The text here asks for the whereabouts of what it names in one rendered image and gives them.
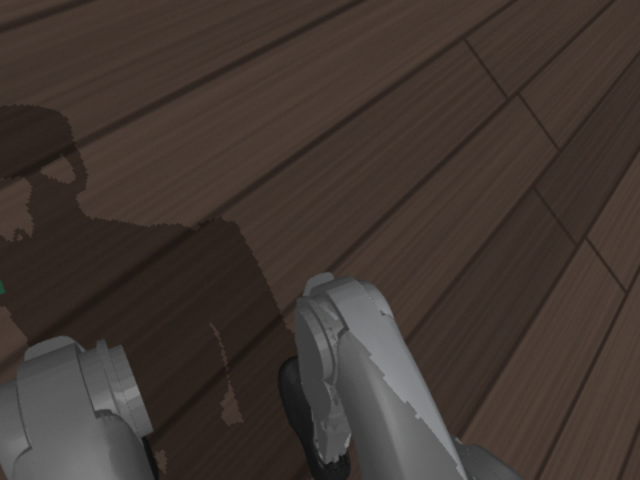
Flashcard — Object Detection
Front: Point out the right robot hand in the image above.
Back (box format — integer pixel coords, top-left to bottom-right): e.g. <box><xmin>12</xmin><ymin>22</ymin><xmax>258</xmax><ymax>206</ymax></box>
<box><xmin>449</xmin><ymin>434</ymin><xmax>525</xmax><ymax>480</ymax></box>

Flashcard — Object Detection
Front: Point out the right robot foot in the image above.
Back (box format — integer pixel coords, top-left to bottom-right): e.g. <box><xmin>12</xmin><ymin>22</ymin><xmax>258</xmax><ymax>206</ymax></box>
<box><xmin>278</xmin><ymin>356</ymin><xmax>351</xmax><ymax>480</ymax></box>

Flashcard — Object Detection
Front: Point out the left robot foot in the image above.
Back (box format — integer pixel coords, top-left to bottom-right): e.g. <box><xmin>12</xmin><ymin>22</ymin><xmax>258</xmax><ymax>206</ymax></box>
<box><xmin>142</xmin><ymin>436</ymin><xmax>159</xmax><ymax>480</ymax></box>

